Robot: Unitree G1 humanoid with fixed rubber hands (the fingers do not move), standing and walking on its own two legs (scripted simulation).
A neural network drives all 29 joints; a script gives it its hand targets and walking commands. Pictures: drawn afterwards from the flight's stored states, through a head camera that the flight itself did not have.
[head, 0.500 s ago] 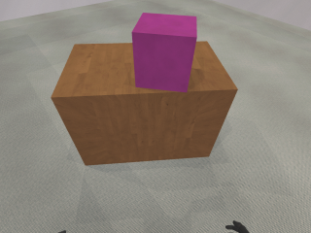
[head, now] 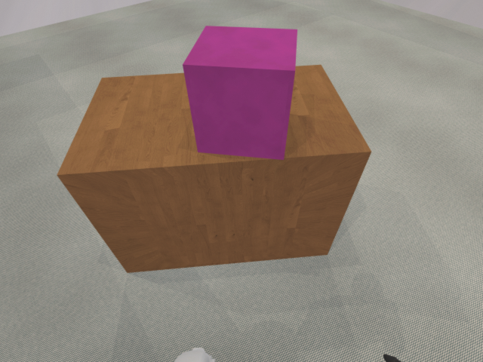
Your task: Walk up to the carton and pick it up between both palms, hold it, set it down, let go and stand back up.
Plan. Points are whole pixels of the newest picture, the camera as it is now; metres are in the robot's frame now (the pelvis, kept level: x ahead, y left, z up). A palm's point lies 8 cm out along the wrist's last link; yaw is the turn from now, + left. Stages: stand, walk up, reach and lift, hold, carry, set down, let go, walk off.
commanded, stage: walk up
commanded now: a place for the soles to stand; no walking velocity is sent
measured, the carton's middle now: (245, 93) +0.81 -0.02 +0.02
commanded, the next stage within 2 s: none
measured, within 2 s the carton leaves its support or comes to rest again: neither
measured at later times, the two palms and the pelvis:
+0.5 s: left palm (57, 359) +0.17 +0.33 -0.11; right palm (391, 342) +0.18 -0.25 -0.09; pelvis +0.09 +0.03 +0.00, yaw +1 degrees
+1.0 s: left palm (68, 333) +0.21 +0.31 -0.08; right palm (378, 292) +0.28 -0.27 -0.11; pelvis +0.19 +0.00 +0.00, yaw +2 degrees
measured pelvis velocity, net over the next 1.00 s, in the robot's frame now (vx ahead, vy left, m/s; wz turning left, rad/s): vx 0.19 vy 0.00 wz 0.03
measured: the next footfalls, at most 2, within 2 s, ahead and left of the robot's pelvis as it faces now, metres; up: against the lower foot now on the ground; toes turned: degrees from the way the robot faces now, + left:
left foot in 0.14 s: +0.19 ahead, +0.13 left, +0.00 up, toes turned +1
right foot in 0.60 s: +0.24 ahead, -0.11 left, +0.00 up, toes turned -2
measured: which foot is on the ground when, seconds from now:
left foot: up 0.00-0.12, down 0.14-0.62, up 0.64-1.00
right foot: down 0.00-0.16, up 0.18-0.58, down 0.60-1.00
